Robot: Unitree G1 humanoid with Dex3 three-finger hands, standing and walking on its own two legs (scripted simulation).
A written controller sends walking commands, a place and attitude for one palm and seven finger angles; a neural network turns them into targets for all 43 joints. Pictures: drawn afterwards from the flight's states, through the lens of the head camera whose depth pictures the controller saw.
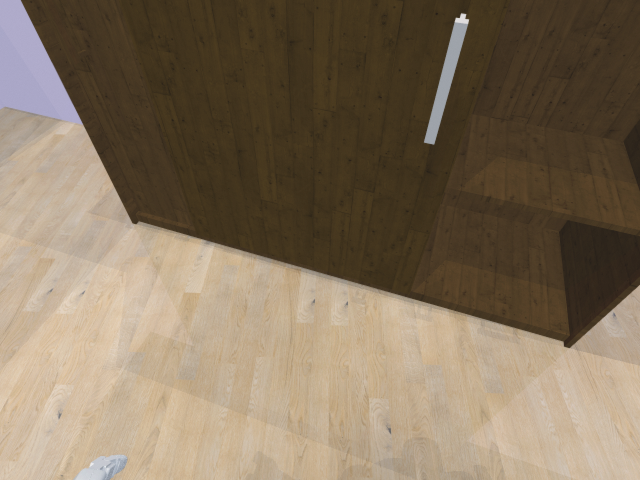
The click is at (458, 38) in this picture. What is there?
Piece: wardrobe's sliding door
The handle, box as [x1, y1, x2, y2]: [424, 13, 468, 144]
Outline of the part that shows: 465,14 461,13 460,17 455,19 424,142 433,144 468,21 468,19 464,18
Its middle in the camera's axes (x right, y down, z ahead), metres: +0.26 -0.33 +0.81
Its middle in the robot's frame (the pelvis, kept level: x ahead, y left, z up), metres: +0.85 -0.22 +0.09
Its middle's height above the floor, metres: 0.86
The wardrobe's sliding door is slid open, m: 0.55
